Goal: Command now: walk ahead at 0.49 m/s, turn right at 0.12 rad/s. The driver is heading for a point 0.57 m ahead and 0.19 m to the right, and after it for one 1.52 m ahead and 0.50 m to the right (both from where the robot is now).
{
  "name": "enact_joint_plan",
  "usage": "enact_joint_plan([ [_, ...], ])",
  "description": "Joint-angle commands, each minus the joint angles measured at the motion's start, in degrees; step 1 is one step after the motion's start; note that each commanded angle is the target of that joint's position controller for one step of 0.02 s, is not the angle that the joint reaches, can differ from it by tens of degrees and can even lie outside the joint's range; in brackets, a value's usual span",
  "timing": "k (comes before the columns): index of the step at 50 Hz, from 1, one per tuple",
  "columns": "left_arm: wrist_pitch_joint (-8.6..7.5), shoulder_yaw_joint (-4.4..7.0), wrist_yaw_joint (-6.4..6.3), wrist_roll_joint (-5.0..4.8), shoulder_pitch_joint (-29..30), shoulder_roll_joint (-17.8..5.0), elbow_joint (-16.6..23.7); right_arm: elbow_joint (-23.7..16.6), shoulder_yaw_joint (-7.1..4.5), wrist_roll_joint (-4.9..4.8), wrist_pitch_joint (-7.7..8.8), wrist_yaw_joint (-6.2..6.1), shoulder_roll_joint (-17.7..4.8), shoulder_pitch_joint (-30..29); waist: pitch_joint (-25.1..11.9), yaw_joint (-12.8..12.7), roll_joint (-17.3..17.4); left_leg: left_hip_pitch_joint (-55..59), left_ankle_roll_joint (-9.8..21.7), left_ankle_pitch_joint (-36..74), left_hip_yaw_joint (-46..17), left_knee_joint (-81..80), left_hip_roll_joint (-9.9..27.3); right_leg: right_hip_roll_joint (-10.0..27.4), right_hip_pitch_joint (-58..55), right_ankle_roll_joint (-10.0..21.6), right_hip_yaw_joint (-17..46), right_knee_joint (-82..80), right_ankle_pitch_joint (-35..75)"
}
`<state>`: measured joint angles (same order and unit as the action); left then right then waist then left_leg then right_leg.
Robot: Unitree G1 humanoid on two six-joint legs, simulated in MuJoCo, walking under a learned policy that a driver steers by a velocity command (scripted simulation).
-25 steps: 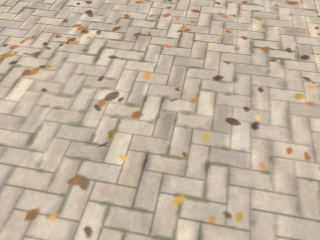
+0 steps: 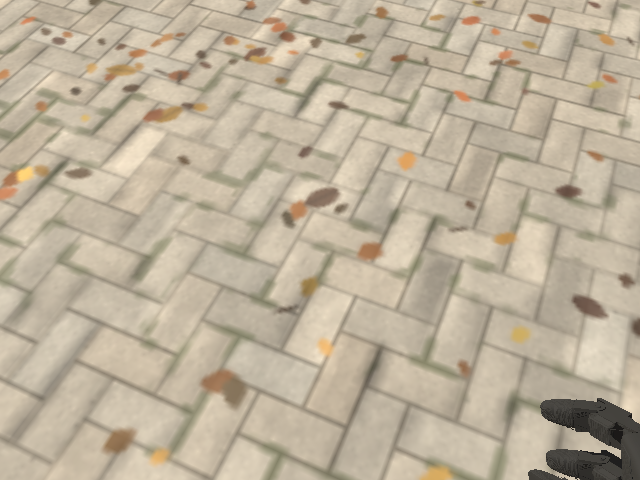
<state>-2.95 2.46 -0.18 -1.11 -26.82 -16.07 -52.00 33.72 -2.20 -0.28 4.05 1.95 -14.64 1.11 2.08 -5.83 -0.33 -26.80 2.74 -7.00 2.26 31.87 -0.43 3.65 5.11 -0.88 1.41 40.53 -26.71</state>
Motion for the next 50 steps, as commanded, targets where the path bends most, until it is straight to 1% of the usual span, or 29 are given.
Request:
enact_joint_plan([
  [1, -2.96, 1.71, 0.22, -1.68, 3.4, -9.1, 7.0, 2.7, -3.76, 0.48, -0.40, -1.17, -10.6, 22.4, -16.8, 13.0, 10.6, 44.8, 12.6, -11.6, -33.9, -13.4, 22.9, -0.8, 39.0, 1.6, 6.0, 34.2, -2.8],
  [2, -2.91, 1.72, 0.28, -1.90, 6.9, -8.8, 7.8, 2.9, -3.09, 0.12, -0.28, -1.20, -8.5, 18.8, -10.5, 11.4, 8.6, 36.9, 10.7, -10.2, -25.7, -14.9, 20.1, 1.7, 39.1, 2.0, 4.1, 32.7, 1.9],
  [3, -2.57, 1.75, 0.11, -1.13, 8.4, -7.8, 7.9, 3.3, -2.57, 0.25, 0.02, -1.00, -6.8, 15.3, -6.1, 9.5, 6.4, 29.7, 9.6, -7.7, -20.5, -17.5, 17.4, 3.1, 37.6, 1.8, 3.5, 29.6, 5.8],
  [5, -0.85, 1.84, -0.02, -0.60, 6.1, -5.5, 6.7, 3.9, -2.33, 0.84, 1.16, -0.69, -5.0, 11.0, -2.8, 5.9, 8.0, 20.5, 8.5, -2.1, -13.0, -21.9, 14.5, 4.9, 31.6, 1.3, 4.0, 26.9, 11.1],
  [7, 0.39, 1.59, -0.07, -0.59, 5.9, -3.3, 6.8, 5.2, -2.68, 0.91, 2.26, -0.64, -5.1, 10.0, -1.1, 4.5, 6.3, 17.1, 8.9, 4.4, -8.2, -24.2, 14.5, 4.8, 31.3, 0.4, 4.2, 25.8, 13.8],
  [10, 0.60, 1.72, -0.02, -0.22, 9.9, -3.2, 8.6, 7.2, -3.16, 1.35, 2.81, -1.16, -6.2, 10.5, 0.9, 4.6, 4.2, 17.6, 8.6, 10.2, -2.1, -25.1, 14.1, 4.3, 34.7, -0.2, 5.6, 18.5, 21.9],
  [13, -0.01, 1.04, 1.31, 0.01, 16.0, -2.3, 10.5, 8.3, -3.48, 0.97, 2.68, -1.78, -7.8, 11.1, 2.4, 6.4, 2.9, 17.8, 7.2, 11.3, 3.5, -26.1, 12.8, 3.2, 31.9, 0.7, 2.0, 5.9, 31.4],
  [16, -0.02, 0.49, 2.52, 0.00, 22.0, -1.9, 13.4, 10.3, -4.09, 0.16, 1.93, -2.25, -9.8, 14.4, 4.2, 8.7, 1.3, 23.4, 6.8, 12.2, 5.4, -25.7, 15.1, 2.8, 33.3, 2.2, 0.0, -0.8, 32.1],
  [19, 0.10, 0.78, 3.56, 0.03, 25.1, -3.1, 16.1, 11.6, -4.65, -0.72, 0.34, -2.51, -11.3, 16.1, 4.2, 9.0, 1.6, 31.2, 5.5, 20.0, 7.1, -21.2, 16.9, 1.5, 35.0, 4.3, -2.3, -4.2, 26.0],
  [21, 0.41, 1.73, 3.87, 0.04, 23.2, -4.9, 17.1, 11.5, -5.07, -0.88, -0.74, -2.94, -13.0, 15.7, 0.7, 7.0, 3.8, 33.8, 4.1, 39.1, 8.7, -13.4, 16.7, -2.3, 29.0, 6.5, -6.1, -4.2, 19.6],
  [22, 0.64, 2.73, 3.79, -0.06, 18.6, -6.6, 16.5, 11.3, -5.18, -0.91, -1.35, -3.19, -13.7, 15.4, -2.6, 4.2, 4.7, 33.7, 3.4, 47.3, 9.5, -5.7, 16.1, -4.8, 22.5, 7.8, -7.7, -4.0, 16.8],
  [23, 0.78, 4.38, 3.27, -0.23, 10.0, -9.3, 14.6, 11.1, -4.92, -1.08, -1.74, -3.44, -13.5, 14.6, -7.2, -0.7, 4.1, 29.2, 1.7, 47.8, 10.8, 6.2, 14.1, -7.4, 9.9, 9.8, -8.0, -7.0, 18.7],
  [24, 1.46, 6.37, 2.07, -0.37, 1.0, -14.2, 12.7, 10.1, -3.92, -0.06, -1.36, -3.71, -11.4, 15.8, -12.9, -4.2, -1.6, 15.7, -0.9, 31.4, 10.9, 23.8, 11.5, -2.1, -7.9, 13.1, 2.7, -8.6, 19.4],
  [25, 1.01, 6.94, 1.81, -0.93, 3.1, -19.8, 13.3, 7.2, -1.05, 1.76, 0.29, -2.50, -2.6, 22.2, -18.2, 3.6, -15.9, -10.4, -4.7, -24.7, 4.8, 44.2, -1.1, 12.6, -26.7, 24.7, 36.2, -14.5, 8.6],
  [26, 0.27, 5.50, 1.98, -0.40, 1.2, -14.6, 15.0, 6.9, -1.69, -0.42, 2.60, -1.60, -7.6, 15.7, -24.3, -1.2, -8.4, -16.4, -3.6, -26.8, -7.8, 49.3, -1.5, 15.2, -29.6, 25.4, 46.9, -22.6, 2.6],
  [27, -0.39, 4.68, 2.02, 0.22, 3.3, -11.9, 14.6, 5.1, -2.35, -2.42, 3.75, -1.16, -10.1, 9.8, -15.7, -1.8, -5.7, -20.4, -2.1, -21.4, -8.1, 47.7, 1.3, 13.7, -24.0, 22.1, 38.6, -24.0, 6.7],
  [28, -0.74, 4.31, 1.93, 0.12, 6.9, -10.7, 15.0, 4.8, -1.98, -1.79, 4.36, -1.48, -9.3, 8.7, -10.6, 0.8, -0.7, -18.8, -1.5, -16.4, -7.8, 42.6, 3.9, 11.3, -15.5, 20.1, 31.9, -23.8, 12.6],
  [29, -0.74, 3.76, 1.77, 0.22, 10.6, -8.9, 15.7, 5.3, -2.24, -0.26, 4.36, -1.89, -9.4, 8.6, -7.1, 3.2, 0.9, -15.2, -1.9, -14.0, -7.5, 37.4, 5.5, 9.2, -7.6, 18.8, 26.4, -24.2, 19.5],
  [31, -0.82, 3.19, 1.31, 1.19, 13.7, -7.5, 17.4, 5.6, -2.69, 0.58, 3.08, -1.88, -9.5, 10.6, -5.7, 6.2, -0.9, -9.0, -3.1, -11.4, -7.8, 33.2, 6.8, 6.8, 0.5, 18.7, 22.0, -26.5, 27.1],
  [35, -0.57, 4.00, -0.17, 0.90, 13.3, -10.4, 16.7, 4.5, -1.83, 1.57, 1.28, -2.39, -6.7, 7.2, -2.2, 6.7, -0.9, -5.9, -7.1, -4.6, -4.5, 20.1, 4.4, 3.2, 10.3, 17.2, 12.7, -25.7, 46.3],
  [37, 0.46, 4.29, -0.92, 0.36, 12.2, -10.8, 16.1, 3.9, -1.16, 1.62, 1.29, -2.20, -5.1, 3.7, -3.2, 5.2, -2.8, -1.2, -7.5, 4.4, -3.5, 10.5, 1.5, -0.5, 12.7, 13.9, 8.9, -23.0, 47.4],
  [41, 2.28, 4.41, -1.63, -0.16, 9.0, -10.4, 14.7, 2.4, -1.51, 0.47, 1.08, -1.39, -6.4, -0.8, -5.4, 3.2, -5.2, 2.3, -6.9, 10.6, -5.3, 0.2, -1.9, 0.1, 9.2, 10.8, 14.2, -18.6, 38.1],
  [44, 2.83, 4.27, -2.19, 0.09, 11.2, -9.1, 15.7, 2.9, -2.78, 0.75, 1.60, -1.18, -9.2, 1.9, -6.1, 5.5, -6.9, 4.3, -4.7, 7.2, -7.6, -4.3, -1.4, 1.1, 4.6, 9.3, 20.5, -11.5, 34.9],
  [45, 2.90, 4.01, -2.23, -0.01, 13.1, -8.2, 16.5, 3.7, -3.07, 1.12, 2.03, -1.32, -9.5, 4.8, -7.0, 7.5, -6.6, 8.7, -3.4, 11.7, -6.8, -8.2, -0.4, -0.7, 5.0, 7.7, 20.3, -7.2, 33.0],
  [46, 2.67, 3.13, -2.10, 0.59, 12.7, -5.5, 17.7, 3.6, -3.54, 2.14, 2.32, -1.77, -11.7, 8.1, -12.1, 8.2, -2.6, 19.1, -0.3, 23.7, -11.5, -7.8, 6.5, -4.4, 8.3, 5.2, 17.6, 2.6, 25.6],
  [47, 2.57, 2.06, -1.93, 1.43, 3.2, -1.7, 17.3, 2.9, -3.53, 3.33, 1.74, -2.28, -13.8, 9.2, -18.0, 4.0, 11.2, 35.3, 8.1, 47.0, -26.1, -4.3, 21.1, -11.6, 21.1, 1.4, 11.7, 17.7, -11.3],
  [48, 2.62, 2.41, -1.51, 0.24, -3.1, -6.5, 16.9, 4.1, -3.98, 1.80, 0.43, -2.03, -13.6, 11.5, -23.8, 3.3, 18.0, 39.7, 15.3, 34.5, -41.0, -6.5, 29.0, -9.9, 28.5, -0.6, 9.3, 29.2, -16.4],
  [49, 3.48, 3.78, -1.68, -0.46, 0.6, -11.0, 15.7, 2.4, -3.09, 1.10, -0.29, -2.22, -9.9, 8.7, -19.2, 5.0, 10.4, 35.3, 13.8, 21.7, -36.8, -8.7, 25.0, -6.9, 31.1, -2.5, 9.3, 34.3, -10.9],
  [50, 4.58, 4.25, -2.06, -0.37, 6.5, -12.2, 16.4, 2.0, -2.30, 1.29, -1.10, -2.42, -7.6, 6.8, -14.4, 6.3, 6.6, 30.1, 11.0, 14.5, -29.0, -9.6, 20.9, -5.7, 32.1, -3.5, 7.2, 35.1, -6.5],
])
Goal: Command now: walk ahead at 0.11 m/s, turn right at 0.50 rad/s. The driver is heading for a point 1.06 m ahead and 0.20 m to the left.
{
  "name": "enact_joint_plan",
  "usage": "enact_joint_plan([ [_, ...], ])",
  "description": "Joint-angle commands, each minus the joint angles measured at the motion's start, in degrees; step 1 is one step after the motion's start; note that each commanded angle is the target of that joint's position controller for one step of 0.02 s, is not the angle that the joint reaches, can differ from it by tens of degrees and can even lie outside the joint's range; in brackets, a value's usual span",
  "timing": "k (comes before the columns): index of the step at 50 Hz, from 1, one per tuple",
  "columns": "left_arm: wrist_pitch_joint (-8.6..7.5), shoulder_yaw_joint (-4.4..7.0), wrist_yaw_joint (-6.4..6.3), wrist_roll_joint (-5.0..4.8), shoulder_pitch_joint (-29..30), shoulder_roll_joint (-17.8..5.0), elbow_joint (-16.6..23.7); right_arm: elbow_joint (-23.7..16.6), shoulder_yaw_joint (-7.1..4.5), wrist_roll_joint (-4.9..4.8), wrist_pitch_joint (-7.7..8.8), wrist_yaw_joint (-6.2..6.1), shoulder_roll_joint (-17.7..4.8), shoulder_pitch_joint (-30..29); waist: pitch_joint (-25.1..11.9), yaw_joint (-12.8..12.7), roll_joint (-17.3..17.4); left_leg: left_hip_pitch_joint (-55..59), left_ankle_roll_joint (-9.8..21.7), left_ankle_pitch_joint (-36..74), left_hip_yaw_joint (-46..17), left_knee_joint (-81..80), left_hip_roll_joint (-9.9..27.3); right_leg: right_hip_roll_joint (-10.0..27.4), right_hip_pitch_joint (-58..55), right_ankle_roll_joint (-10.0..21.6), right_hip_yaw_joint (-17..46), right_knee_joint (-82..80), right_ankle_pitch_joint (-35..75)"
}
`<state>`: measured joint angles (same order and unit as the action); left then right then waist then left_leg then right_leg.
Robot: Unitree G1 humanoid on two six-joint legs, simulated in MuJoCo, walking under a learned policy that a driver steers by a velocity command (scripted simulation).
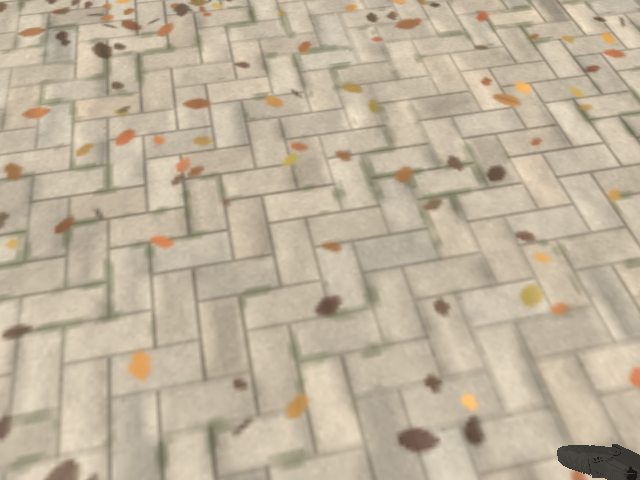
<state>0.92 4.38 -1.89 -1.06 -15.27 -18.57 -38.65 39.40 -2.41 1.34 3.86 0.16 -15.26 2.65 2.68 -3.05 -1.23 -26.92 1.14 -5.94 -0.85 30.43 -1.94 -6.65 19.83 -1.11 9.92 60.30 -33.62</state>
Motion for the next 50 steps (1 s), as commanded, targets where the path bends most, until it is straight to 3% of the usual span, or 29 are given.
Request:
enact_joint_plan([
  [1, 1.79, 2.39, -0.75, -0.13, -2.6, -9.2, 3.3, -3.8, -1.47, -0.18, -1.60, -0.68, -6.0, 3.3, -11.6, 3.4, 5.8, 24.3, 11.4, 9.5, -21.2, -9.6, 19.4, 5.6, 16.3, -3.8, -2.1, 14.4, 2.6],
  [3, 2.65, 1.55, -0.77, 0.01, -2.0, -5.7, 4.1, -2.9, -1.49, 0.22, -2.30, -0.80, -6.9, 1.1, -7.0, 1.8, 8.2, 14.2, 10.6, 6.8, -13.8, -13.0, 14.9, 6.5, 10.5, -3.8, -4.3, 8.2, 5.2],
  [5, 2.25, 0.57, -0.74, 0.46, -2.7, -2.7, 3.9, -1.9, -1.61, 0.18, -2.37, -0.75, -6.9, 0.9, -7.6, 1.6, 9.4, 13.2, 11.4, 10.7, -9.7, -13.6, 13.6, 6.3, 6.3, -3.7, -6.5, 0.4, 5.3],
  [7, 1.76, -0.10, -0.52, 1.04, -1.6, -1.8, 3.9, -1.2, -1.83, -0.31, -2.43, -0.68, -7.5, 0.9, -9.6, 2.1, 9.5, 14.2, 12.5, 14.2, -8.4, -12.9, 14.6, 7.3, 2.4, -3.1, -7.0, -7.4, 6.8],
  [10, 1.62, -0.29, 0.17, 0.98, 0.2, -2.6, 3.9, 0.0, -2.15, -1.10, -3.02, -0.49, -8.9, 1.9, -10.4, 3.3, 10.2, 14.8, 13.1, 9.5, -9.0, -13.0, 15.9, 7.6, -2.0, -2.0, -8.0, -16.8, 11.7],
  [13, 1.61, -0.25, 1.01, 1.36, -1.3, -2.4, 2.4, 1.2, -1.54, -2.00, -3.59, -0.24, -8.3, 1.4, -8.4, 1.3, 9.1, 10.1, 10.0, -2.3, -7.7, -11.4, 14.1, 6.3, -10.7, 0.9, -10.2, -31.9, 21.3],
  [14, 1.58, -0.23, 1.03, 1.96, -0.5, -3.2, 3.0, 2.4, -0.93, -2.05, -3.43, -0.03, -6.7, 3.7, -7.6, 1.4, 7.5, 7.1, 6.4, -7.0, -6.8, -10.5, 12.5, 7.6, -14.4, 2.6, -7.8, -36.3, 24.3],
  [15, 1.60, 0.17, 0.64, 2.74, -0.1, -6.6, 4.1, 2.4, -0.12, -0.93, -3.03, 0.39, -4.5, 5.1, -7.9, 2.9, 0.1, 3.5, 1.9, -12.4, -2.9, -4.1, 8.9, 15.8, -17.0, 5.7, 1.9, -39.4, 28.7],
  [16, 1.56, 0.05, 0.73, 3.04, 4.0, -7.4, 4.0, 2.2, 0.37, -0.25, -2.71, 0.38, -2.0, 6.6, -6.5, 6.5, -10.8, 7.5, -1.8, -15.1, 2.9, -2.7, 3.5, 20.3, -6.4, 10.3, 6.6, -41.7, 20.4],
  [17, 0.80, -1.26, 1.12, 3.33, 7.2, -2.4, 4.8, 3.1, 0.23, 0.35, -2.79, 0.27, -4.0, 4.6, -4.6, 5.2, -8.2, 12.8, -3.0, -10.6, 1.0, -3.0, 4.1, 17.7, -1.6, 9.5, 4.3, -43.5, 11.1],
  [18, 0.04, -1.67, 1.35, 3.81, 6.9, -0.9, 3.9, 3.5, 0.13, 0.20, -2.83, 0.40, -4.2, 3.7, -3.5, 4.9, -7.7, 13.9, -3.1, -6.5, 1.0, -4.1, 4.0, 14.9, -1.4, 6.7, 1.4, -42.9, 6.6],
  [19, -0.53, -1.37, 1.42, 3.87, 6.3, -1.9, 3.3, 4.5, 0.01, -0.08, -3.06, 0.19, -4.7, 4.0, -2.8, 4.5, -7.5, 13.8, -3.1, -4.8, 0.9, -4.0, 4.2, 13.2, -1.8, 4.7, -0.6, -42.4, 6.2],
  [21, -1.08, -0.82, 1.00, 3.15, 5.0, -3.8, 2.9, 4.7, -0.70, -0.86, -3.37, 0.05, -7.6, 4.2, -0.2, 3.8, -6.4, 10.0, -2.0, -4.0, -0.2, -3.5, 4.4, 12.9, -3.1, 3.7, -1.9, -41.3, 10.9],
  [24, -0.48, 0.62, -0.26, 2.14, 1.9, -6.6, 2.4, 4.4, -1.24, -1.78, -3.23, 0.21, -7.8, 3.8, -0.5, 2.5, -5.0, 4.3, -1.3, -4.4, 0.7, 1.9, 3.0, 16.5, -7.7, 6.6, -1.1, -39.6, 20.7],
  [28, 0.04, 1.31, -1.54, 1.51, 3.9, -5.9, 3.7, 3.7, -1.75, -1.86, -3.99, 0.84, -6.5, 5.9, -2.8, 2.9, -6.7, 1.3, -0.9, -12.8, 1.4, 11.8, 3.7, 22.8, -9.4, 11.2, 0.4, -36.6, 35.4],
  [30, -0.03, 1.54, -1.82, 0.86, 5.8, -5.6, 4.2, 3.3, -1.92, -1.94, -4.34, 1.29, -6.0, 6.7, -3.4, 3.7, -5.5, 2.1, 0.1, -12.8, 1.9, 10.9, 4.0, 23.5, -9.2, 11.0, -1.1, -33.7, 40.0],
  [31, 0.02, 1.77, -1.91, 0.57, 6.0, -5.7, 4.1, 3.1, -2.10, -1.96, -4.37, 1.42, -6.3, 7.2, -3.6, 4.0, -4.2, 4.4, 1.0, -7.8, 1.7, 7.3, 3.9, 22.2, -8.3, 9.4, -3.2, -31.4, 39.1],
  [32, -0.06, 2.00, -1.94, 0.88, 4.2, -5.5, 3.9, 2.8, -2.82, -1.78, -4.29, 1.30, -8.8, 7.3, -4.0, 3.1, 0.7, 7.4, 2.5, 6.7, -1.6, 3.4, 5.0, 18.7, -6.4, 6.5, -7.1, -26.8, 34.5],
  [33, -0.12, 1.76, -1.96, 1.81, 4.0, -3.9, 5.3, 2.9, -4.18, -1.71, -4.35, 0.85, -13.2, 8.1, -5.0, 1.7, 11.6, 11.0, 7.2, 16.5, -13.1, -1.6, 9.9, 10.9, -1.1, 1.6, -14.9, -17.7, 27.7],
  [34, -0.21, 1.21, -2.08, 2.21, 8.0, -2.6, 6.2, 2.8, -4.52, -0.97, -4.23, 0.61, -14.6, 12.4, -7.0, 6.0, 16.7, 19.5, 15.2, 24.3, -26.3, -7.8, 16.5, 3.5, 8.7, -2.0, -14.4, -6.0, 7.8],
  [35, -0.34, 0.74, -1.88, 1.69, 9.9, -1.2, 7.0, 3.3, -3.94, -0.10, -3.36, 0.48, -13.7, 15.7, -10.9, 7.8, 15.6, 26.1, 18.8, 24.7, -31.5, -10.0, 20.6, 3.2, 14.7, -2.0, -6.9, 5.1, -7.4],
  [36, -0.29, 0.84, -1.60, 0.98, 8.4, -1.7, 6.2, 2.3, -3.86, -0.45, -2.53, 0.35, -13.6, 13.4, -11.7, 6.6, 9.7, 26.9, 18.0, 22.9, -29.1, -8.8, 20.0, 4.6, 16.1, -1.8, -4.1, 10.1, -6.0],
  [37, -0.27, 1.06, -1.60, 0.81, 7.8, -2.4, 5.6, 1.3, -3.90, -1.35, -2.25, 0.00, -13.3, 10.4, -10.6, 5.3, 6.1, 25.8, 16.0, 21.4, -26.1, -8.1, 18.7, 5.8, 17.4, -1.7, -3.6, 9.9, -2.2],
  [38, -0.38, 1.37, -1.84, 1.15, 7.9, -3.3, 5.3, 0.7, -3.65, -2.04, -2.56, -0.58, -12.4, 8.0, -9.6, 4.5, 4.6, 23.9, 14.0, 19.0, -23.5, -8.4, 17.1, 6.9, 16.6, -1.9, -3.4, 6.4, 1.8],
  [40, -0.71, 1.25, -1.85, 1.14, 7.4, -2.5, 5.0, 0.2, -3.46, -2.31, -4.00, -1.38, -11.5, 6.1, -8.8, 3.6, 6.7, 20.3, 11.8, 14.6, -20.3, -9.4, 13.2, 6.2, 12.4, -2.8, -5.2, -0.9, 6.2],
  [44, -1.41, 0.59, -0.84, 0.59, 6.9, -1.0, 4.4, -0.9, -4.28, -2.25, -5.57, -2.26, -12.4, 5.9, -9.1, 4.3, 8.7, 17.6, 11.2, 8.1, -20.5, -10.1, 11.3, 4.5, 5.4, -3.6, -5.8, -14.2, 10.1],
  [48, -2.02, 1.20, 0.30, 0.34, 5.1, -2.5, 3.9, -2.0, -4.67, -2.55, -6.38, -1.86, -12.5, 4.0, -8.1, 4.0, 11.3, 14.1, 10.5, 2.4, -25.0, -10.5, 10.8, 3.3, -0.6, -2.7, -6.0, -24.4, 13.6],
  [50, -2.52, 1.60, 0.78, 0.45, 2.2, -2.4, 2.9, -2.8, -4.56, -3.32, -6.85, -1.94, -11.8, 2.3, -7.5, 1.9, 11.0, 11.4, 8.0, -1.0, -25.3, -8.6, 8.6, 3.2, -6.6, -1.1, -7.4, -35.4, 20.8],
])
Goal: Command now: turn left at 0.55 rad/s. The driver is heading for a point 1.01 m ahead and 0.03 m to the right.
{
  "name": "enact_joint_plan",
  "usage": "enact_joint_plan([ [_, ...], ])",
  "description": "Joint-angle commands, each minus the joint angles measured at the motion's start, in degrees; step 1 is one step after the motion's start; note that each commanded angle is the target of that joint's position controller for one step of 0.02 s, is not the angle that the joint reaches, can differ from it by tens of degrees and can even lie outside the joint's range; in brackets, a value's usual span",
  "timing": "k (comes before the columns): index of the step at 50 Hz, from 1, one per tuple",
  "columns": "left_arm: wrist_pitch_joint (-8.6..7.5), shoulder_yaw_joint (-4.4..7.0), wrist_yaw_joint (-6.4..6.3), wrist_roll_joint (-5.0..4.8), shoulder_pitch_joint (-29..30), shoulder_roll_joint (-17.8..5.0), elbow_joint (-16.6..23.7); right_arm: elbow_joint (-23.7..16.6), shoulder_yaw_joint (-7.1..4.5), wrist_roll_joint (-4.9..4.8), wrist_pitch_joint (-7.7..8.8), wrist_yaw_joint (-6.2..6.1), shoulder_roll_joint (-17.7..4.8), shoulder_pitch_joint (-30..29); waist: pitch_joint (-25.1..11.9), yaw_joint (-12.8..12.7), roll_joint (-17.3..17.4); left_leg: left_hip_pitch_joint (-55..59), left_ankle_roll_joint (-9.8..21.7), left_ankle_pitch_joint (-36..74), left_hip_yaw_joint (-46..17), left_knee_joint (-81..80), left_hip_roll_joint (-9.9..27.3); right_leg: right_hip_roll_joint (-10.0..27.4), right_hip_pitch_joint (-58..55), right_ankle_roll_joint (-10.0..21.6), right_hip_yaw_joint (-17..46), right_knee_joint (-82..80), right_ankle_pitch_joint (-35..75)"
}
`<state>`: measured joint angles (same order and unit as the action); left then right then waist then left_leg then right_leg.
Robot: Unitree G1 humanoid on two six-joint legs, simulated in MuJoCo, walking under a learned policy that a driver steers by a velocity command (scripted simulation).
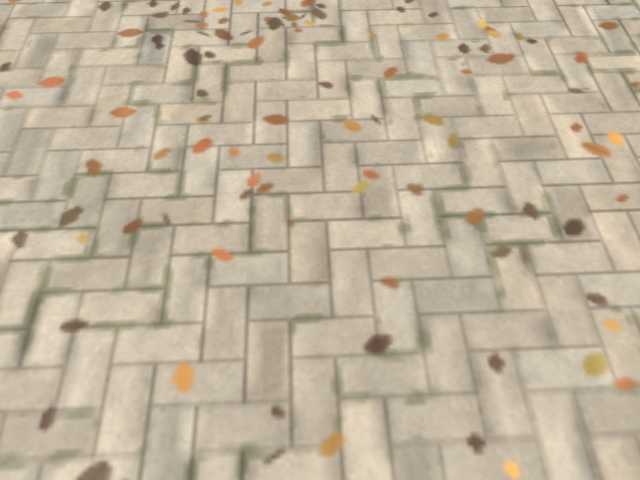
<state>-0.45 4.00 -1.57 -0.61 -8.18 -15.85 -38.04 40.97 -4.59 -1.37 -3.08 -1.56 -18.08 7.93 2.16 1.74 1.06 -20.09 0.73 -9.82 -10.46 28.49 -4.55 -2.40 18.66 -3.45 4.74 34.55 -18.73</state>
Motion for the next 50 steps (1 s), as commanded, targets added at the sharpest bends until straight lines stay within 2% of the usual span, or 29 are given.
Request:
enact_joint_plan([
  [1, -1.19, 2.58, 0.34, 0.38, -6.1, -6.6, 2.0, -4.4, -2.05, -0.69, 0.06, -0.37, -7.6, -2.0, -7.3, -3.0, 6.9, 0.9, 5.9, -2.5, -14.3, -4.1, 8.9, 2.3, -10.5, 2.8, -0.3, -13.2, 8.6],
  [2, -0.89, 3.44, -0.09, 1.49, -7.1, -10.6, 2.6, -4.6, -1.26, 0.08, 0.14, -0.23, -4.5, 0.1, -8.2, -1.8, -3.6, -6.1, 2.4, -15.4, -7.7, 7.9, 3.5, 14.7, -15.5, 7.5, 11.3, -16.9, 8.8],
  [3, -0.59, 4.06, 0.26, 3.73, -4.5, -14.0, 3.3, -6.2, -1.88, 0.11, 0.98, -0.06, -5.4, 0.0, -5.0, -0.4, -16.9, -14.8, -0.6, -25.8, 1.8, 20.9, -3.4, 24.4, -10.2, 16.3, 24.9, -20.1, 14.3],
  [4, -1.09, 3.28, 0.18, 4.22, -1.6, -11.1, 4.9, -5.3, -3.16, 0.78, 1.49, -0.04, -9.4, 0.7, -4.3, -0.2, -12.5, -14.8, -2.2, -24.2, 0.2, 32.4, 1.0, 25.7, -7.3, 19.0, 24.4, -20.6, 12.7],
  [5, -1.31, 2.34, -0.15, 3.39, 1.9, -7.9, 5.5, -3.8, -3.92, 0.25, 1.17, 0.05, -10.7, 2.1, -3.2, 1.1, -9.1, -14.4, -2.8, -20.1, 0.6, 36.8, 1.6, 22.0, -5.8, 16.8, 18.0, -19.8, 11.4],
  [7, -1.39, 1.60, -0.66, 1.46, 4.1, -6.0, 5.9, -2.0, -3.68, 0.47, -0.09, -0.23, -8.5, 4.2, -2.0, 1.0, -7.9, -16.1, -5.0, -13.8, 2.2, 41.8, 2.3, 16.9, -7.2, 13.9, 9.4, -18.4, 12.2],
  [10, -0.70, 1.60, -1.44, 1.67, 0.1, -6.4, 4.9, -4.7, -2.48, -0.23, -0.12, 0.42, -5.4, 0.2, -2.0, -2.1, -9.1, -17.7, -7.2, -10.4, 6.2, 36.8, 3.8, 15.5, -11.2, 15.0, 3.5, -17.9, 17.5],
  [13, 0.02, 2.48, -1.55, 1.62, -3.2, -8.6, 3.8, -7.0, -1.39, 0.15, 0.16, 1.25, -3.7, -2.6, -4.6, -4.5, -10.0, -15.1, -7.8, -12.6, 7.6, 27.7, 5.9, 17.6, -16.1, 16.4, 2.6, -16.3, 21.9],
  [15, 0.28, 2.96, -0.91, 1.14, -2.6, -10.1, 3.6, -7.6, -0.66, 0.55, 0.31, 1.72, -2.5, -2.5, -5.6, -4.4, -10.5, -9.0, -6.7, -15.4, 9.7, 21.3, 5.9, 18.1, -14.2, 16.7, 1.0, -15.4, 25.4],
  [17, 0.39, 3.13, -0.18, 0.47, -2.4, -10.9, 3.1, -7.4, -0.79, 0.51, 0.26, 1.91, -3.4, -1.4, -6.1, -4.2, -11.3, -4.5, -5.6, -15.1, 11.8, 15.6, 4.7, 18.7, -13.3, 17.0, 0.7, -14.2, 28.4],
  [20, 0.45, 2.56, 0.27, -1.14, -1.0, -10.1, 2.1, -5.6, -0.91, 0.64, 0.21, 2.21, -3.1, 3.4, -6.3, -1.0, -10.6, 5.8, -2.1, -2.7, 13.6, -3.0, 3.0, 17.6, -11.0, 14.3, -0.8, -9.2, 29.1],
  [21, 0.12, 1.85, 0.41, -1.14, -3.8, -8.3, 0.6, -5.3, -1.11, 0.80, 0.25, 2.01, -4.4, 4.5, -6.7, -0.7, -8.1, 12.9, -0.4, 5.1, 11.4, -9.8, 3.8, 16.0, -7.2, 10.6, -2.6, -6.7, 24.7],
  [22, -0.36, 0.53, 0.78, 1.16, -5.6, -4.8, 0.7, -5.8, -1.67, 1.09, 0.35, 1.32, -8.1, 6.2, -10.5, -2.1, 2.1, 23.7, 2.2, 22.1, -0.9, -9.2, 13.5, 11.6, 0.8, 4.9, -7.1, 2.5, 9.8],
  [23, -0.66, -0.55, 0.80, 2.64, -4.7, -2.3, 2.7, -6.6, -1.45, 2.50, 0.70, 1.13, -10.1, 3.0, -9.3, -3.4, 14.1, 20.8, 12.5, 30.8, -12.1, -7.5, 24.7, 6.2, 9.0, 0.2, -8.5, 8.1, -14.5],
  [24, -0.23, 0.53, 0.13, 1.76, -0.4, -6.5, 2.8, -6.6, -0.65, 3.28, 1.73, 1.41, -6.2, 3.3, -9.4, 0.5, 9.3, 17.2, 17.1, 27.5, -11.6, -8.2, 24.7, 7.2, 8.5, -1.0, -3.9, 15.4, -18.5],
  [25, 0.16, 1.08, 0.11, 0.84, -0.2, -7.7, 2.5, -5.7, 0.12, 3.37, 2.63, 1.49, -4.7, 1.9, -7.9, -0.5, 8.7, 16.0, 16.1, 25.3, -8.3, -8.6, 22.4, 7.2, 9.2, -1.1, -2.7, 19.0, -17.2],
  [26, 0.58, 1.39, -0.17, 0.72, -1.3, -7.7, 1.2, -5.2, -0.06, 2.85, 3.14, 1.48, -5.3, 0.2, -7.1, -1.2, 7.8, 15.7, 14.0, 21.7, -5.7, -8.8, 19.8, 7.2, 10.0, -1.1, -2.3, 19.9, -14.9],
  [27, 1.09, 1.49, -0.37, 1.01, -2.8, -7.7, 0.0, -4.8, 0.50, 2.28, 3.55, 1.42, -3.7, -1.7, -6.4, -1.9, 7.2, 15.2, 12.4, 21.7, -3.7, -8.9, 19.0, 7.8, 9.6, -1.5, -1.3, 19.2, -11.9],
  [30, 1.59, 0.68, 0.12, 0.28, -6.4, -5.2, -2.7, -3.0, 1.31, 2.70, 3.81, 1.16, -1.4, -3.8, -6.4, -3.4, 6.6, 11.4, 10.9, 25.4, 3.6, -8.4, 15.7, 7.3, 2.1, -2.2, -2.2, 14.8, -5.4],
  [35, 1.97, 0.73, 0.01, -0.63, -2.3, -7.2, -0.5, -1.5, -0.57, 2.15, 2.17, 0.05, -6.4, -2.5, -4.3, -0.3, 6.4, 13.7, 13.7, 20.2, 0.9, -7.9, 19.9, 6.0, 4.2, -1.3, -4.5, 11.4, -7.8],
  [38, 2.25, 0.67, 0.20, -0.61, -2.6, -6.7, 0.0, -1.3, -1.01, 1.80, 1.42, -0.50, -6.7, -3.2, -3.6, -0.4, 6.0, 14.3, 14.3, 20.4, 0.2, -7.9, 22.3, 6.1, 5.2, -0.4, -5.2, 11.9, -9.1],
  [41, 2.35, 0.64, 1.03, -0.55, -4.3, -6.1, -0.1, -1.3, -1.35, 1.28, 0.97, -0.85, -6.8, -5.0, -4.5, -1.8, 5.9, 14.2, 12.8, 22.3, 2.8, -5.8, 22.3, 5.4, 1.8, 1.4, -7.1, 6.9, -6.4],
  [43, 2.19, 0.90, 1.67, -0.36, -7.3, -6.1, -0.9, -1.0, -1.51, 0.29, 0.57, -1.07, -6.7, -5.9, -5.1, -4.0, 5.3, 12.1, 9.1, 17.8, 6.5, -1.3, 20.0, 3.6, -4.2, 3.9, -8.8, -4.3, 3.6],
  [44, 2.01, 1.61, 1.50, 0.26, -7.8, -8.5, -0.7, 0.0, -1.43, 0.12, 0.66, -1.00, -5.4, -3.4, -4.8, -3.6, 0.1, 8.1, 4.5, 8.2, 10.4, 5.4, 16.2, 5.3, -8.6, 6.5, -3.3, -11.1, 14.9],
  [45, 1.68, 3.40, 0.57, 0.21, -8.5, -15.8, 0.5, -2.1, -0.49, 2.85, 1.04, -0.72, -2.0, -4.1, -5.4, -1.6, -17.1, -6.4, -2.3, -12.5, 17.4, 21.5, 7.9, 18.8, -16.9, 13.4, 16.4, -13.0, 37.2],
  [46, 0.67, 2.94, 1.23, 2.03, -10.0, -15.5, 1.4, -4.2, -0.59, 2.61, 1.47, -1.00, -2.9, -10.7, -5.9, -6.0, -17.5, -14.1, -3.7, -30.6, 10.7, 33.0, 1.5, 25.6, -15.6, 23.8, 26.4, -16.0, 41.8],
  [47, -0.49, 2.51, 1.61, 2.51, -9.0, -14.2, 1.7, -3.7, -1.26, 1.67, 1.58, -0.91, -4.6, -9.9, -5.9, -5.2, -10.0, -15.7, -3.5, -29.2, 6.8, 39.4, 3.4, 23.8, -15.9, 24.0, 22.7, -16.0, 39.3],
  [48, -1.09, 2.46, 1.43, 1.62, -6.3, -13.1, 1.7, -2.8, -1.57, 1.14, 1.57, -0.80, -5.0, -8.3, -5.0, -3.4, -6.8, -16.6, -3.4, -23.9, 5.8, 40.3, 4.7, 20.2, -16.3, 20.8, 17.9, -14.9, 35.8],
  [50, -0.85, 1.83, 0.74, -0.27, -2.7, -11.1, 2.5, -1.3, -2.06, 1.55, 1.46, -1.14, -5.8, -6.3, -4.7, -1.9, -5.3, -16.5, -4.4, -16.5, 5.4, 37.5, 5.8, 16.4, -16.5, 16.9, 13.8, -14.6, 33.5],
])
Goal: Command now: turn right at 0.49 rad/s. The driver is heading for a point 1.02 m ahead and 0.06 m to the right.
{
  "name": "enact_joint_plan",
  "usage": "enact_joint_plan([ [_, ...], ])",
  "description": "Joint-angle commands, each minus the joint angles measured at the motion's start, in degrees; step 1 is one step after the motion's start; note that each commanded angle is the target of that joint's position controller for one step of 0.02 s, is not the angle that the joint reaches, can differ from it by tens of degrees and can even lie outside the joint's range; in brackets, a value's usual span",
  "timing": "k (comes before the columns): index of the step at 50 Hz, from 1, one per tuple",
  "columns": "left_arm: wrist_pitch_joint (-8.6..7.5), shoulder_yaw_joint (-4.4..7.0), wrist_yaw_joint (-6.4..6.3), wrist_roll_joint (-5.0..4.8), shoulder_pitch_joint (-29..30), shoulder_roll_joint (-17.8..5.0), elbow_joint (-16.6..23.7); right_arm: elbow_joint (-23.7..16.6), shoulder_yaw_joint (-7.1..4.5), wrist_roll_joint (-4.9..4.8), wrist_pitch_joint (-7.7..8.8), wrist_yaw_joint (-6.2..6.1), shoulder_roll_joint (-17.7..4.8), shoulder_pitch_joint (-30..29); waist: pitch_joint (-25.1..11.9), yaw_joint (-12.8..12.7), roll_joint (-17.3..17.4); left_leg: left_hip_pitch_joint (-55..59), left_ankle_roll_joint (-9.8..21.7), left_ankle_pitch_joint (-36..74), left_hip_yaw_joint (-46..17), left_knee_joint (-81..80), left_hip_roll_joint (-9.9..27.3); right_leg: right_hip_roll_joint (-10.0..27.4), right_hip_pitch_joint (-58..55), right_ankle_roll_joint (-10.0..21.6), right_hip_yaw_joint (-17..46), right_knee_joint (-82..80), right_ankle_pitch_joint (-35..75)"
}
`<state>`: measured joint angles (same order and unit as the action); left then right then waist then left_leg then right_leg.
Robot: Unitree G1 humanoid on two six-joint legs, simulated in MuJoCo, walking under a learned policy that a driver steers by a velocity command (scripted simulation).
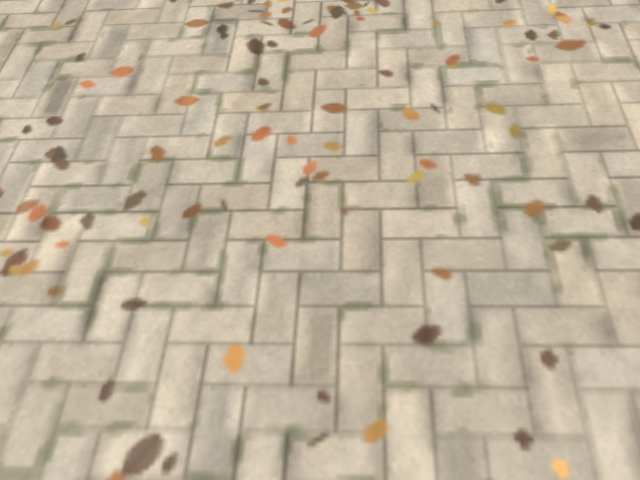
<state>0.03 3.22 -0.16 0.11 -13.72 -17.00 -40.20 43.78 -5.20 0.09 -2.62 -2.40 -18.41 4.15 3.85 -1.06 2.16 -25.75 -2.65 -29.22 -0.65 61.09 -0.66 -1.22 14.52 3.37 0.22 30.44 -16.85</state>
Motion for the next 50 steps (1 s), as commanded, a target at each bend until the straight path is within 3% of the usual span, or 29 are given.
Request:
enact_joint_plan([
  [1, -1.01, 2.33, -0.97, -1.06, 2.7, -9.5, 4.9, -3.7, -1.35, 0.00, 1.11, -0.16, -4.7, -1.7, -7.3, 1.1, -7.3, -8.8, -1.7, 5.3, -4.0, 5.2, 1.1, 13.9, -11.7, 9.9, 17.4, -10.5, 33.0],
  [4, -0.38, 2.49, -1.43, -0.79, 1.6, -9.6, 5.5, -3.8, -1.12, -0.58, 1.38, 0.00, -3.9, -1.2, -8.0, 0.5, -7.9, -8.0, -2.9, 8.4, -3.7, -0.5, 0.3, 12.4, -13.3, 10.0, 17.0, -10.7, 31.0],
  [8, 0.50, 3.08, -1.96, -0.81, 1.4, -11.1, 6.1, -4.4, -0.97, -0.49, 1.92, 0.03, -3.7, -2.5, -6.9, -0.5, -9.6, -6.0, -3.8, 9.2, -4.6, -10.5, -0.2, 11.8, -11.9, 10.0, 19.9, -10.8, 22.7],
  [14, 1.42, 3.45, -1.44, -0.65, 4.1, -11.9, 7.5, -4.6, -1.07, -0.87, 3.41, 1.03, -4.5, -1.3, -6.8, -0.7, -11.4, 1.6, -2.8, 7.8, -5.1, -20.3, -1.8, 10.7, -6.8, 9.9, 25.8, -8.9, 20.5],
  [17, 1.91, 3.39, -1.32, -1.20, 6.0, -11.5, 8.2, -4.6, -1.23, -1.05, 4.38, 1.88, -4.9, 0.9, -8.1, 0.2, -11.9, 5.5, -1.6, 9.1, -4.9, -27.8, -2.4, 10.0, -7.5, 8.9, 29.3, -6.2, 25.4],
  [19, 2.36, 3.12, -1.67, -2.03, 8.0, -10.8, 8.8, -3.5, -1.63, -0.90, 4.94, 2.30, -5.2, 4.9, -8.7, 2.8, -10.9, 13.4, 0.0, 20.3, -3.8, -40.7, -1.7, 7.1, -4.8, 5.6, 28.9, -3.2, 21.3],
  [20, 2.34, 2.48, -1.81, -1.52, 5.9, -8.6, 8.7, -3.4, -2.19, -0.19, 4.91, 2.13, -7.7, 6.4, -10.2, 2.1, -6.4, 19.9, 2.5, 26.1, -8.9, -42.8, 5.4, 4.2, -0.5, 2.5, 25.4, 1.7, 10.9],
  [21, 2.06, 1.57, -1.67, -0.47, 1.5, -5.4, 8.7, -4.5, -2.56, 0.85, 4.39, 1.77, -11.9, 3.5, -9.4, -2.3, 9.0, 23.9, 9.3, 39.1, -22.3, -43.2, 16.6, -5.2, 9.1, -1.3, 14.9, 12.9, -12.3],
  [22, 1.61, 2.96, -1.95, -0.29, 2.0, -9.9, 8.9, -4.7, -2.16, 2.24, 4.52, 2.10, -10.3, 4.5, -7.8, -0.5, 11.4, 19.8, 18.4, 41.5, -30.6, -44.0, 23.2, -6.4, 14.4, -4.2, 11.6, 25.7, -23.4],
  [23, 1.56, 4.06, -2.02, -0.42, 0.8, -13.0, 7.6, -5.4, -1.27, 1.60, 4.79, 2.13, -7.9, 2.7, -6.7, -1.1, 6.6, 18.0, 19.4, 38.5, -27.1, -43.8, 22.2, -3.9, 14.8, -5.5, 12.1, 33.5, -20.2],
  [24, 1.82, 4.32, -2.01, -0.53, 0.9, -12.8, 6.5, -5.5, -0.70, 0.73, 4.72, 1.97, -6.0, 0.6, -5.6, -1.6, 4.8, 17.4, 16.9, 34.9, -21.6, -43.0, 18.2, -3.3, 15.1, -6.5, 11.7, 35.9, -16.3],
  [25, 2.28, 4.03, -2.18, -0.53, 0.9, -11.1, 5.6, -5.6, -0.26, -0.05, 4.57, 1.80, -5.0, -0.2, -4.9, -1.3, 4.5, 17.8, 14.9, 32.2, -18.1, -42.7, 15.2, -3.2, 15.9, -7.4, 11.6, 36.9, -13.6],
  [26, 2.54, 3.56, -2.13, -0.60, 1.2, -9.6, 5.5, -5.3, 0.13, -0.41, 4.47, 1.60, -4.7, 0.1, -4.5, -0.7, 4.9, 18.1, 14.8, 34.0, -16.3, -42.4, 14.3, -3.3, 16.2, -8.2, 11.6, 37.4, -11.5],
  [29, 2.30, 2.15, -1.85, -1.05, 3.9, -6.3, 6.4, -4.2, 0.62, 0.15, 3.92, 1.12, -4.3, 2.6, -5.6, 1.0, 6.6, 20.8, 15.3, 37.5, -11.9, -42.0, 12.1, -2.0, 13.6, -9.3, 8.2, 28.3, -9.5],
  [32, 2.08, 0.78, -1.55, -0.53, 5.7, -3.9, 6.8, -3.9, 0.41, 0.07, 3.24, 1.21, -6.0, 2.9, -6.9, 2.3, 8.4, 20.6, 15.2, 39.0, -10.4, -41.1, 12.1, 1.0, 6.2, -9.3, 3.7, 14.0, -10.7],
  [34, 1.98, 0.67, -1.40, -1.04, 4.8, -4.3, 5.8, -3.2, 0.33, -0.25, 2.75, 1.49, -7.1, 5.2, -7.6, 3.3, 8.5, 18.6, 15.0, 25.0, -11.4, -42.9, 12.0, 0.5, 0.8, -8.5, 1.0, 5.3, -7.6],
  [36, 1.60, 0.86, -1.10, -1.04, 1.8, -4.8, 3.9, -2.6, 0.30, -1.36, 2.47, 1.70, -8.2, 6.0, -5.1, 1.9, 7.6, 12.9, 13.7, 8.4, -12.1, -44.1, 11.0, -1.4, -6.2, -6.0, -2.3, -6.3, 0.3],
  [37, 1.26, 0.92, -1.15, -0.93, 1.0, -5.3, 3.5, -2.2, 0.68, -1.33, 2.78, 1.81, -7.6, 7.0, -4.2, 1.3, 6.3, 9.3, 12.1, 3.8, -12.2, -43.8, 10.2, -1.4, -10.1, -4.2, -1.8, -8.5, 0.2],
  [38, 0.84, 1.00, -1.42, -0.94, -1.8, -6.2, 3.1, -2.5, 1.50, -0.74, 3.50, 2.10, -5.5, 6.0, -5.0, -0.3, 4.1, 3.9, 9.6, 1.4, -11.1, -40.7, 9.0, 2.3, -16.2, -1.8, 2.8, -8.2, -0.6],
  [39, 0.37, 2.16, -1.56, -0.11, -6.2, -10.7, 1.8, -4.4, 2.64, 0.00, 4.65, 2.43, -1.2, 3.4, -5.8, -1.3, -6.0, -4.3, 5.3, 0.8, -2.3, -30.1, 2.3, 9.3, -19.5, 2.8, 13.7, -8.8, -9.4],
  [40, -0.34, 3.05, -0.75, 0.02, -9.2, -13.3, 1.0, -6.5, 2.73, -0.57, 5.80, 2.35, -1.5, -0.8, -3.8, -4.0, -14.4, -9.0, 2.7, -0.1, 3.5, -19.9, -1.5, 17.4, -16.1, 9.2, 27.6, -17.4, -19.4],
  [41, -1.51, 2.51, -0.58, 0.48, -9.4, -11.7, 0.9, -7.9, 1.50, -1.67, 6.37, 2.21, -5.0, -4.3, 2.4, -5.4, -14.0, -15.3, 2.7, -3.5, -0.2, -11.0, 1.0, 20.8, -14.1, 12.8, 34.2, -22.0, -21.3],
  [42, -2.57, 1.84, -0.72, 0.51, -8.6, -9.7, 0.5, -7.4, 0.78, -2.31, 6.74, 2.42, -6.0, -2.4, 4.2, -3.7, -13.2, -18.6, 3.5, -2.4, -1.8, -5.5, 2.7, 20.7, -14.4, 12.7, 33.3, -22.2, -20.3],
  [44, -3.68, 1.24, -0.81, -0.61, -7.3, -7.5, 0.6, -6.3, 0.68, -1.82, 7.50, 3.22, -5.4, 0.0, 3.9, -2.4, -11.7, -22.4, 4.6, 5.2, -2.4, -4.7, 5.2, 17.9, -18.7, 10.5, 27.2, -22.3, -13.1],
  [47, -3.66, 1.21, -0.78, -0.52, -7.0, -7.2, 0.8, -6.4, 1.67, -0.98, 8.31, 4.61, -2.3, -2.2, 1.7, -2.8, -9.0, -16.5, 3.4, 14.2, 0.7, -12.9, 4.7, 13.6, -16.8, 8.4, 17.0, -22.8, 1.2],
  [50, -3.55, 1.75, -0.54, -0.88, -7.9, -8.8, 0.7, -7.2, 2.58, -1.09, 8.21, 5.46, -0.9, -4.6, 1.0, -3.6, -9.8, -6.4, 1.8, 19.9, 2.7, -22.9, 2.7, 11.8, -10.8, 7.8, 11.3, -22.6, 5.9],
])
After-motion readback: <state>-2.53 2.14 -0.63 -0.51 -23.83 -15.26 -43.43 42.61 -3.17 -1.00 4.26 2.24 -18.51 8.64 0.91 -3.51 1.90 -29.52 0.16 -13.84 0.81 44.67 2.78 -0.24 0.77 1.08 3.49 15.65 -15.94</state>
